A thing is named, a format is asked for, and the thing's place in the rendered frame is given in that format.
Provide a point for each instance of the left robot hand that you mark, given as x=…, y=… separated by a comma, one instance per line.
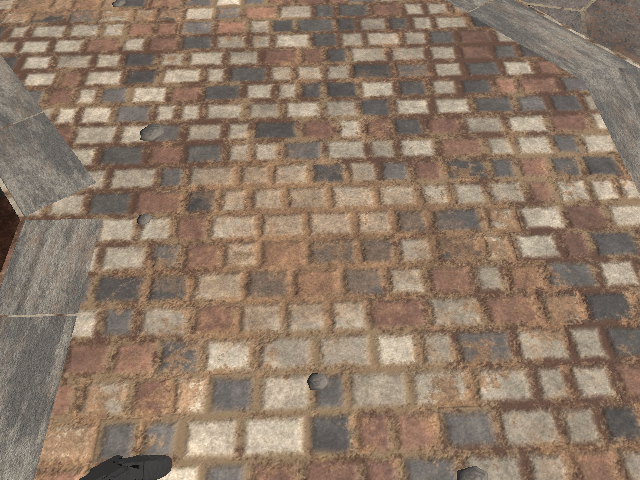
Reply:
x=145, y=467

